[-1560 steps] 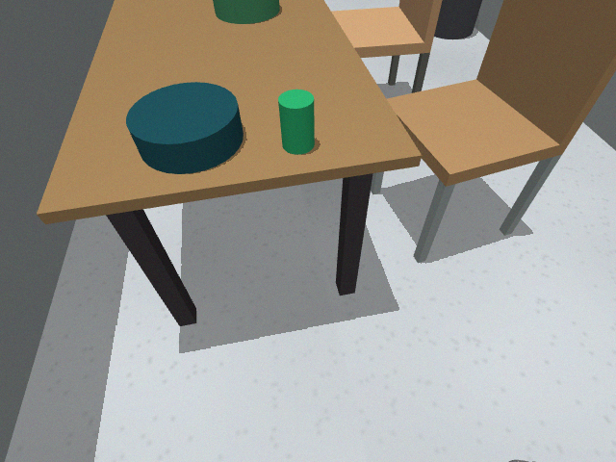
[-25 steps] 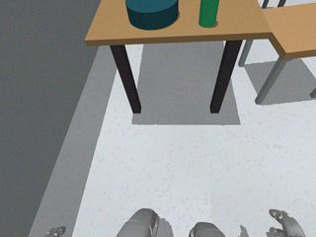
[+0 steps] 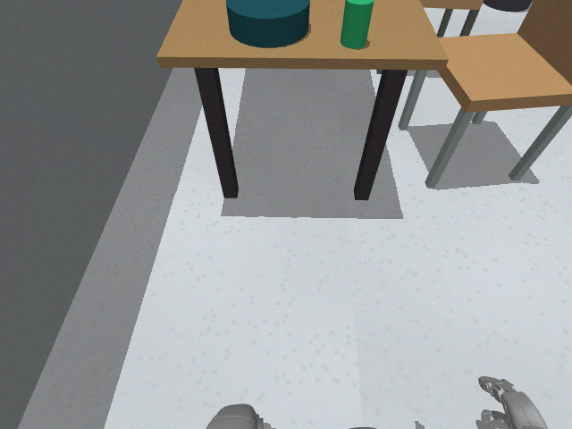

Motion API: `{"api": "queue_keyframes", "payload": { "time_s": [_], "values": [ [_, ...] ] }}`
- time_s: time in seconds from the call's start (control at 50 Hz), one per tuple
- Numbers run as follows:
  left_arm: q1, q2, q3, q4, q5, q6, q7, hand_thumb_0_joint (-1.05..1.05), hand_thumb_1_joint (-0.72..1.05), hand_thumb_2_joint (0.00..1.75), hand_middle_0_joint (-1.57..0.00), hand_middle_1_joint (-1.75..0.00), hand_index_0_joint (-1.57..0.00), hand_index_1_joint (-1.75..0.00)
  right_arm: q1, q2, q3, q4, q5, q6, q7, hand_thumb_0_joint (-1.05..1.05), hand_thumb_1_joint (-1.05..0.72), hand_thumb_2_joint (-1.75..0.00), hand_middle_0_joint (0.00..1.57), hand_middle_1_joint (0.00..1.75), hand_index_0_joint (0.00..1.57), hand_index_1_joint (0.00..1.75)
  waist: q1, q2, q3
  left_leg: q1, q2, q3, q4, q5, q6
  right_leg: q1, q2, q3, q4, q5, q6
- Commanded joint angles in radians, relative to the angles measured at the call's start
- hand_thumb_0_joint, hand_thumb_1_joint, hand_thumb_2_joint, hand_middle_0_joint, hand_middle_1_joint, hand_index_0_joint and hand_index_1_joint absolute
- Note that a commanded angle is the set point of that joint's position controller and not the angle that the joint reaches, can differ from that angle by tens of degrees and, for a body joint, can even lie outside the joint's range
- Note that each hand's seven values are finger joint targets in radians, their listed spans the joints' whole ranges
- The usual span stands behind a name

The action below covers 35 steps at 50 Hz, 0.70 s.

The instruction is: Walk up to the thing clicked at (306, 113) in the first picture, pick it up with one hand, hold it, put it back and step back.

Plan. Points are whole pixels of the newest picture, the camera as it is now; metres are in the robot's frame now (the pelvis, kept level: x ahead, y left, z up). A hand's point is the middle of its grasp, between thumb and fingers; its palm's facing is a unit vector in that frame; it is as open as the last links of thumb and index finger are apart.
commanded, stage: step back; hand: right
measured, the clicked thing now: (356, 21) +1.07 -0.16 +0.02
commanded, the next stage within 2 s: stand in 0.86 s
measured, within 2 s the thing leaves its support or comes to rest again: neither
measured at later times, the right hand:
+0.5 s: hand out of the picture +0.08 -0.25 -0.15, palm faces -0.01 +0.94 -0.33, open 7.4 cm
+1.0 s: hand (446, 391) +0.18 -0.22 -0.13, palm faces -0.04 +0.93 -0.36, open 7.4 cm
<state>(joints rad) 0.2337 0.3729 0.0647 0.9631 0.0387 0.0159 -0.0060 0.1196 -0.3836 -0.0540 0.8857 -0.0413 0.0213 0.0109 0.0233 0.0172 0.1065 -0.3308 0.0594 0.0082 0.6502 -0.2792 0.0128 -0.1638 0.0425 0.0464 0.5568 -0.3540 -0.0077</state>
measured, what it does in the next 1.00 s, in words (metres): shifts its weight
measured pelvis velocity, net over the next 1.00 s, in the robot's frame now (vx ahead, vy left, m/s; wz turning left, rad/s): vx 0.05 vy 0.02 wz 0.02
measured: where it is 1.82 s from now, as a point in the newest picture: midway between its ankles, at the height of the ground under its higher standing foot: outside the picture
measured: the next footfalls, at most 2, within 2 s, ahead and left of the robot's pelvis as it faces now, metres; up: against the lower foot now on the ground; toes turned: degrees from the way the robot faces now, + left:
none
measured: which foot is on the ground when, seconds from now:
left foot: down 0.00-1.00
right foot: down 0.00-1.00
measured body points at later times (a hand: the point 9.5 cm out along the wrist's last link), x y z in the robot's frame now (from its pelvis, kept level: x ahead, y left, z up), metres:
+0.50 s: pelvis +0.01 +0.01 +0.01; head +0.03 +0.00 +0.45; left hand +0.10 +0.33 -0.11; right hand +0.08 -0.29 -0.13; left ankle +0.03 +0.14 -0.72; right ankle +0.01 -0.11 -0.73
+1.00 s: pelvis +0.05 +0.02 +0.01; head +0.07 +0.03 +0.46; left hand +0.15 +0.32 -0.12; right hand +0.18 -0.27 -0.10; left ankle +0.04 +0.14 -0.73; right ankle +0.01 -0.11 -0.73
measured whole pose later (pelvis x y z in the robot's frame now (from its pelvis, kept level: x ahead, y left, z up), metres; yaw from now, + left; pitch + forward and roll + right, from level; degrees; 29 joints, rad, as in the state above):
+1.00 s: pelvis +0.05 +0.02 +0.01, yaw +1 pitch -2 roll +0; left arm 0.06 0.35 0.02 1.08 0.01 0.00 0.01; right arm 0.05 -0.34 -0.01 1.04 -0.01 -0.02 -0.01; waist 0.01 -0.01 0.08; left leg -0.17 0.00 0.00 0.48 -0.27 0.00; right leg -0.11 -0.03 -0.02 0.44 -0.30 0.03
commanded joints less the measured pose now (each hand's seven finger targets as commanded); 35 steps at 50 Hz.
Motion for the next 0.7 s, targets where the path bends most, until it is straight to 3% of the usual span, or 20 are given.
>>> {"api": "queue_keyframes", "payload": {
  "time_s": [0.0, 0.02, 0.04, 0.08, 0.12, 0.18, 0.2, 0.22, 0.24, 0.26, 0.32, 0.4, 0.44, 0.46, 0.48, 0.52, 0.58, 0.6, 0.64, 0.68],
  "values": [
    [-0.009, 0.341, 0.084, -0.081, 0.022, -0.063, 0.024, 0.0, 0.9, 0.9, -0.2, -0.3, -0.2, -0.3, -0.057, -0.153, -0.036, -0.083, 0.005, -0.015, -0.014, 0.0, -0.9, -0.9, 0.2, 0.3, 0.2, 0.3, 0.047, -0.145, -0.034, -0.211, -0.049, -0.09, 0.154, -0.275, -0.023, -0.037, -0.381, 0.525, -0.344, -0.307, -0.206],
    [-0.114, 0.348, 0.078, -0.108, 0.021, -0.062, 0.022, 0.0, 0.9, 0.9, -0.2, -0.3, -0.2, -0.3, -0.031, -0.193, -0.053, -0.058, 0.01, -0.02, -0.014, 0.0, -0.9, -0.9, 0.2, 0.3, 0.2, 0.3, 0.004, -0.151, 0.03, -0.056, -0.005, -0.136, 0.221, -0.24, -0.023, -0.254, -0.421, 0.536, -0.342, -0.368, -0.237],
    [-0.156, 0.29, 0.065, -0.119, 0.008, -0.064, 0.018, 0.0, 0.9, 0.9, -0.2, -0.3, -0.2, -0.3, -0.003, -0.213, -0.058, -0.041, 0.018, -0.024, -0.003, 0.0, -0.9, -0.9, 0.2, 0.3, 0.2, 0.3, -0.029, -0.092, 0.055, 0.001, -0.001, -0.126, 0.197, -0.197, -0.021, -0.286, -0.357, 0.421, -0.333, -0.371, -0.203],
    [-0.096, 0.241, 0.05, -0.098, 0.007, -0.072, 0.019, 0.0, 0.9, 0.9, -0.2, -0.3, -0.2, -0.3, -0.031, -0.176, -0.047, -0.029, 0.022, -0.036, 0.003, 0.0, -0.9, -0.9, 0.2, 0.3, 0.2, 0.3, -0.005, -0.129, 0.024, -0.102, -0.045, -0.083, 0.099, -0.142, -0.013, -0.088, -0.252, 0.271, -0.293, -0.118, -0.151],
    [-0.057, 0.261, 0.054, -0.078, 0.002, -0.072, 0.012, 0.0, 0.9, 0.9, -0.2, -0.3, -0.2, -0.3, -0.019, -0.166, -0.039, -0.024, 0.016, -0.047, 0.006, 0.0, -0.9, -0.9, 0.2, 0.3, 0.2, 0.3, 0.012, -0.167, -0.019, -0.047, -0.043, -0.031, 0.014, -0.128, -0.019, -0.061, -0.25, 0.242, -0.26, -0.031, -0.149],
    [-0.098, 0.24, 0.036, -0.086, -0.006, -0.053, 0.004, 0.0, 0.9, 0.9, -0.2, -0.3, -0.2, -0.3, 0.057, -0.159, -0.049, 0.019, 0.014, -0.064, -0.003, 0.0, -0.9, -0.9, 0.2, 0.3, 0.2, 0.3, -0.034, -0.155, -0.07, 0.179, -0.08, 0.007, -0.242, 0.006, -0.013, -0.115, -0.202, 0.126, -0.12, 0.127, -0.101],
    [-0.083, 0.206, 0.025, -0.087, -0.008, -0.05, 0.004, 0.0, 0.9, 0.9, -0.2, -0.3, -0.2, -0.3, 0.09, -0.176, -0.06, 0.034, 0.009, -0.07, -0.011, 0.0, -0.9, -0.9, 0.2, 0.3, 0.2, 0.3, -0.046, -0.108, -0.1, 0.279, -0.036, -0.066, -0.273, 0.059, 0.0, -0.163, -0.177, 0.089, -0.033, 0.191, -0.075],
    [-0.07, 0.156, 0.008, -0.093, -0.018, -0.049, 0.002, 0.0, 0.9, 0.9, -0.2, -0.3, -0.2, -0.3, 0.113, -0.221, -0.071, 0.039, 0.0, -0.076, -0.018, 0.0, -0.9, -0.9, 0.2, 0.3, 0.2, 0.3, -0.046, 0.04, -0.134, 0.334, 0.119, -0.289, -0.34, 0.038, 0.052, -0.243, -0.098, 0.023, 0.111, 0.132, -0.033],
    [-0.069, 0.158, 0.01, -0.079, -0.029, -0.041, 0.007, 0.0, 0.9, 0.9, -0.2, -0.3, -0.2, -0.3, 0.088, -0.274, -0.074, 0.033, 0.006, -0.076, -0.016, 0.0, -0.9, -0.9, 0.2, 0.3, 0.2, 0.3, -0.025, 0.1, -0.127, 0.274, 0.248, -0.47, -0.385, -0.151, 0.152, -0.283, -0.029, -0.054, 0.173, -0.129, -0.018],
    [-0.064, 0.225, 0.026, -0.064, -0.022, -0.038, 0.011, 0.0, 0.9, 0.9, -0.2, -0.3, -0.2, -0.3, 0.067, -0.302, -0.082, 0.026, 0.007, -0.071, -0.011, 0.0, -0.9, -0.9, 0.2, 0.3, 0.2, 0.3, -0.033, 0.083, -0.102, 0.152, 0.29, -0.497, -0.413, -0.305, 0.22, -0.218, -0.076, -0.002, 0.256, -0.228, -0.023],
    [-0.069, 0.205, 0.028, -0.056, -0.018, -0.047, 0.0, 0.0, 0.9, 0.9, -0.2, -0.3, -0.2, -0.3, 0.029, -0.246, -0.066, 0.021, -0.007, -0.068, -0.01, 0.0, -0.9, -0.9, 0.2, 0.3, 0.2, 0.3, -0.019, 0.101, -0.032, 0.116, 0.203, -0.356, -0.393, -0.201, 0.166, -0.219, -0.093, 0.004, 0.164, -0.188, -0.032],
    [-0.001, 0.166, 0.028, -0.002, -0.018, -0.061, 0.008, 0.0, 0.9, 0.9, -0.2, -0.3, -0.2, -0.3, -0.04, -0.19, -0.042, 0.022, 0.021, -0.056, -0.008, 0.0, -0.9, -0.9, 0.2, 0.3, 0.2, 0.3, 0.041, 0.118, -0.11, 0.014, 0.104, -0.168, -0.226, 0.057, 0.071, 0.072, -0.057, -0.058, -0.174, 0.102, -0.03],
    [0.024, 0.25, 0.052, 0.009, 0.002, -0.071, 0.022, 0.0, 0.9, 0.9, -0.2, -0.3, -0.2, -0.3, -0.047, -0.121, -0.019, -0.004, 0.036, -0.051, -0.009, 0.0, -0.9, -0.9, 0.2, 0.3, 0.2, 0.3, 0.05, -0.079, -0.145, -0.131, -0.025, -0.064, 0.001, 0.028, -0.002, 0.185, -0.21, 0.204, -0.259, 0.111, -0.08],
    [-0.025, 0.304, 0.059, -0.004, 0.002, -0.072, 0.024, 0.0, 0.9, 0.9, -0.2, -0.3, -0.2, -0.3, -0.028, -0.106, -0.016, 0.005, 0.031, -0.046, -0.015, 0.0, -0.9, -0.9, 0.2, 0.3, 0.2, 0.3, 0.042, -0.145, -0.102, -0.17, -0.093, -0.054, 0.062, -0.193, -0.017, 0.102, -0.35, 0.359, -0.324, -0.056, -0.151],
    [-0.129, 0.328, 0.057, -0.034, 0.004, -0.068, 0.018, 0.0, 0.9, 0.9, -0.2, -0.3, -0.2, -0.3, 0.016, -0.155, -0.033, 0.034, 0.023, -0.044, -0.019, 0.0, -0.9, -0.9, 0.2, 0.3, 0.2, 0.3, 0.007, -0.147, -0.059, -0.071, -0.04, -0.067, 0.123, -0.257, -0.02, -0.06, -0.42, 0.388, -0.313, -0.134, -0.218],
    [-0.217, 0.262, 0.041, -0.059, -0.006, -0.064, 0.016, 0.0, 0.9, 0.9, -0.2, -0.3, -0.2, -0.3, 0.08, -0.162, -0.031, 0.075, 0.024, -0.054, -0.013, 0.0, -0.9, -0.9, 0.2, 0.3, 0.2, 0.3, -0.049, -0.129, -0.049, 0.015, -0.017, -0.046, -0.033, -0.17, -0.008, -0.075, -0.326, 0.212, -0.223, 0.03, -0.17],
    [-0.195, 0.202, 0.024, -0.039, -0.025, -0.062, 0.016, 0.0, 0.9, 0.9, -0.2, -0.3, -0.2, -0.3, 0.08, -0.172, -0.04, 0.099, 0.022, -0.074, -0.018, 0.0, -0.9, -0.9, 0.2, 0.3, 0.2, 0.3, -0.034, -0.085, -0.15, 0.176, 0.025, -0.113, -0.203, 0.365, 0.027, -0.026, -0.176, 0.003, -0.048, 0.415, -0.042],
    [-0.166, 0.204, 0.024, -0.032, -0.031, -0.059, 0.015, 0.0, 0.9, 0.9, -0.2, -0.3, -0.2, -0.3, 0.076, -0.173, -0.036, 0.096, 0.02, -0.078, -0.021, 0.0, -0.9, -0.9, 0.2, 0.3, 0.2, 0.3, -0.014, -0.078, -0.19, 0.208, 0.053, -0.125, -0.188, 0.481, 0.046, -0.001, -0.151, -0.018, -0.008, 0.451, -0.025],
    [-0.157, 0.207, 0.025, -0.019, -0.035, -0.05, 0.014, 0.0, 0.9, 0.9, -0.2, -0.3, -0.2, -0.3, 0.021, -0.211, -0.033, 0.086, 0.023, -0.077, -0.023, 0.0, -0.9, -0.9, 0.2, 0.3, 0.2, 0.3, 0.008, -0.034, -0.188, 0.152, 0.099, -0.182, -0.163, 0.449, 0.089, 0.026, -0.123, -0.03, -0.049, 0.272, -0.013],
    [-0.164, 0.208, 0.023, 0.005, -0.028, -0.051, 0.02, 0.0, 0.9, 0.9, -0.2, -0.3, -0.2, -0.3, -0.004, -0.183, -0.028, 0.097, 0.028, -0.073, -0.024, 0.0, -0.9, -0.9, 0.2, 0.3, 0.2, 0.3, 0.012, -0.03, -0.176, 0.123, 0.071, -0.114, -0.145, 0.517, 0.058, 0.108, -0.149, -0.022, -0.074, 0.393, -0.026]
  ]
}}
